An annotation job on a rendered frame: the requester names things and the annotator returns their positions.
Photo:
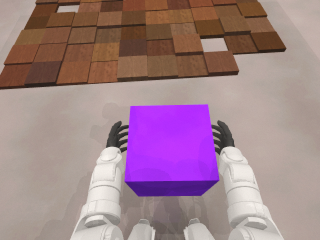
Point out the robot left hand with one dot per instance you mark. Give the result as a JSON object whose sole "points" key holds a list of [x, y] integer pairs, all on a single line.
{"points": [[114, 136]]}

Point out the carton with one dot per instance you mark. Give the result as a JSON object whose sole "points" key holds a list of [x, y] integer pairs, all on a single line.
{"points": [[170, 151]]}

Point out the left robot thigh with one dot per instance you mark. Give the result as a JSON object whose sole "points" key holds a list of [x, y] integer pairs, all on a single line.
{"points": [[142, 232]]}

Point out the left robot shin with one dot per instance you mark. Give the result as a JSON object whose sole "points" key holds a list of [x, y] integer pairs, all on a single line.
{"points": [[143, 221]]}

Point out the robot right hand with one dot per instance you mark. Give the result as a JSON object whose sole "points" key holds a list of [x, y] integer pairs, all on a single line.
{"points": [[225, 136]]}

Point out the robot right forearm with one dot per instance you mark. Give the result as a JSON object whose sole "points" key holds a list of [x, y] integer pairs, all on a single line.
{"points": [[245, 204]]}

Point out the robot left forearm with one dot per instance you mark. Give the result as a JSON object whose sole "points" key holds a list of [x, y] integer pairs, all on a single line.
{"points": [[102, 205]]}

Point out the left robot upper arm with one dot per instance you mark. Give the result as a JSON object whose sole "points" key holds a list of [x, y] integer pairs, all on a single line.
{"points": [[102, 232]]}

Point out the right robot upper arm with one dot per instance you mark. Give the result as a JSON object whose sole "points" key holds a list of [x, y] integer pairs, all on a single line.
{"points": [[249, 233]]}

